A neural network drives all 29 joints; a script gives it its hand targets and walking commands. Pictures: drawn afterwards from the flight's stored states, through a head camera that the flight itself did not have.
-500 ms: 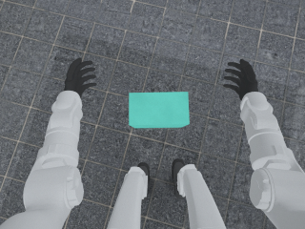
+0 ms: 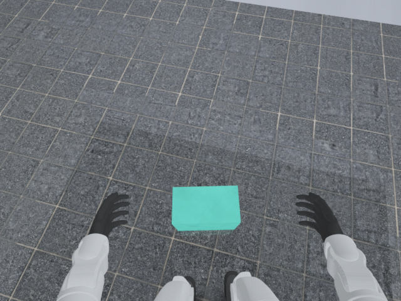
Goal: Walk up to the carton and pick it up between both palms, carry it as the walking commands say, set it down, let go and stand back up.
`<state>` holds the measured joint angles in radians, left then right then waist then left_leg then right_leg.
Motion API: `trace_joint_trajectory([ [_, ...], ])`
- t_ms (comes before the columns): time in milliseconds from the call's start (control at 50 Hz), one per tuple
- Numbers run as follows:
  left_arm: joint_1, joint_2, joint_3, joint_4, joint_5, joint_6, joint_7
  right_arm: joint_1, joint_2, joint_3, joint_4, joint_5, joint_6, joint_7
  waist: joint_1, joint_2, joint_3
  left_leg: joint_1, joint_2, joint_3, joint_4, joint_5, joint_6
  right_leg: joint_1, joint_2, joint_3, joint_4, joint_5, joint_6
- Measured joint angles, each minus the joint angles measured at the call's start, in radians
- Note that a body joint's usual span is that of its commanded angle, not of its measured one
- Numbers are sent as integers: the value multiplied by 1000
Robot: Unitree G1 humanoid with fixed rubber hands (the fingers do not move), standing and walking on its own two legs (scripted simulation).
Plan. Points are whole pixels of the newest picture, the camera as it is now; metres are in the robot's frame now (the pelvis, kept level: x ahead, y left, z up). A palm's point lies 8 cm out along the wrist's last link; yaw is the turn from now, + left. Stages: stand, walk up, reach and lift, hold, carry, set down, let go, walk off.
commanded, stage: let go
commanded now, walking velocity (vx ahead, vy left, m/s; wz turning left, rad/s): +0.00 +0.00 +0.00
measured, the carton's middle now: (205, 210) +0.39 +0.01 -0.63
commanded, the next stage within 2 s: stand in 0.66 s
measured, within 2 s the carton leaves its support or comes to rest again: neither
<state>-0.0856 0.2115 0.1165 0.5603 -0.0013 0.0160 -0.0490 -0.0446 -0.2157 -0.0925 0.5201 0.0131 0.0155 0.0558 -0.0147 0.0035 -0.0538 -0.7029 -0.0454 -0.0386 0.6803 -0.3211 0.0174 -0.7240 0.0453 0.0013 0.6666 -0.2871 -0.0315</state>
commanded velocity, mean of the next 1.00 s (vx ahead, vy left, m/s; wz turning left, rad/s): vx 0.00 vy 0.00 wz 0.00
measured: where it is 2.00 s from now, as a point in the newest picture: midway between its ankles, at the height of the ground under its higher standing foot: outside the picture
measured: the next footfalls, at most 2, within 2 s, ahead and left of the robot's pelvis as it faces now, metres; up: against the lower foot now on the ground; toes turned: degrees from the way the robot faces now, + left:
none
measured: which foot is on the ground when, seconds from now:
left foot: down 0.00-1.00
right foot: down 0.00-1.00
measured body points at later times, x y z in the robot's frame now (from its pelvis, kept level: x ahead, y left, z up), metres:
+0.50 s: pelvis +0.01 +0.01 +0.02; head +0.03 +0.01 +0.47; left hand +0.19 +0.24 -0.05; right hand +0.18 -0.23 -0.05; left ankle -0.01 +0.11 -0.71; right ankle +0.00 -0.10 -0.71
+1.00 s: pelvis +0.02 +0.01 +0.02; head +0.02 +0.01 +0.47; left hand +0.17 +0.31 -0.06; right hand +0.16 -0.29 -0.06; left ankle -0.01 +0.11 -0.71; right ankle +0.00 -0.10 -0.71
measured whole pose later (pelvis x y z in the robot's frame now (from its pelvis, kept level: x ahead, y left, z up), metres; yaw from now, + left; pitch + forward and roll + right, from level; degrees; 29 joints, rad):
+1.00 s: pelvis +0.02 +0.01 +0.02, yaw -1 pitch -1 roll +0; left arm 0.19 0.35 0.05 0.72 0.04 0.01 0.01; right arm 0.19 -0.36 -0.03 0.72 -0.03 0.01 -0.02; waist 0.00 0.01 0.00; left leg -0.14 -0.05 -0.03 0.47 -0.31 0.03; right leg -0.17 0.04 0.02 0.46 -0.28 -0.02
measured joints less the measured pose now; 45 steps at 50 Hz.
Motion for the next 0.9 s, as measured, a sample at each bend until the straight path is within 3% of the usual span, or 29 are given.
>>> trace_joint_trajectory([
  [160, 241, -6, -55, -74, 6, -17, -7, 227, 14, 48, -70, 4, -8, -12, 6, 6, 52, 336, 9, 3, -172, 31, 4, 334, 6, 14, -172, 35, 0],
  [300, 308, 1, -73, -121, -3, 41, -24, 283, -6, 64, -105, -3, 54, -4, 18, 9, 117, 530, 10, 9, -234, 40, 9, 524, 5, 24, -230, 42, 3],
  [520, 294, -4, -79, -144, 17, 125, -30, 270, -7, 61, -129, -16, 140, 11, 21, 7, 183, 632, 4, 14, -213, 21, 16, 623, 1, 28, -203, 20, 8],
  [660, 288, 8, -74, -136, 10, 138, -8, 272, -11, 75, -137, -8, 168, -4, 27, 5, 192, 636, 4, 17, -188, 9, 17, 626, 1, 29, -179, 10, 8],
  [760, 284, 61, -76, 3, 39, 65, 42, 251, -52, 72, 16, -48, 76, -58, 21, 3, 106, 570, 1, 14, -166, -2, 14, 562, -1, 26, -157, -2, 10],
  [900, 291, 126, -59, 112, 42, 12, 55, 243, -122, 52, 144, -47, 10, -68, 17, 4, 64, 557, -1, 9, -191, 7, 15, 549, -4, 22, -181, 4, 10],
])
